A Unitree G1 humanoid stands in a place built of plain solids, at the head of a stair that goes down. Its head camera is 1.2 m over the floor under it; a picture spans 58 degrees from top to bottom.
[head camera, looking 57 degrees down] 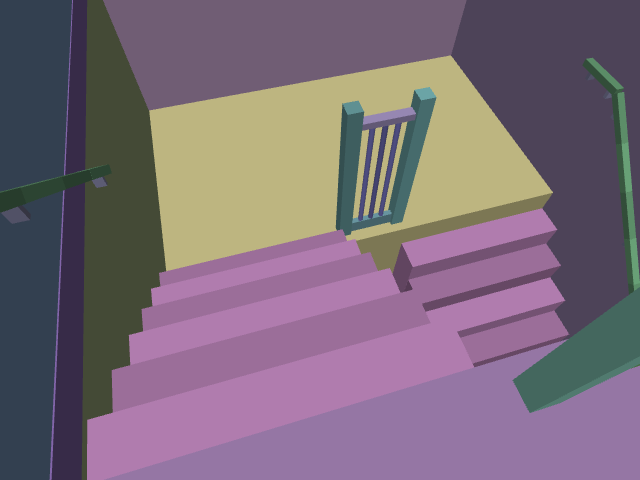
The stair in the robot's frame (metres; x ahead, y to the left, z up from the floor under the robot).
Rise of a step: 0.19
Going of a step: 0.22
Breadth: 1.20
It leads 16 degrees to the left of straight ahead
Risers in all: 7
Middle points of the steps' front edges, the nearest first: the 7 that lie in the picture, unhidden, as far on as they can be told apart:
0.22 0.07 0.00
0.42 0.13 -0.19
0.63 0.19 -0.39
0.83 0.25 -0.58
1.04 0.31 -0.77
1.25 0.36 -0.97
1.46 0.42 -1.16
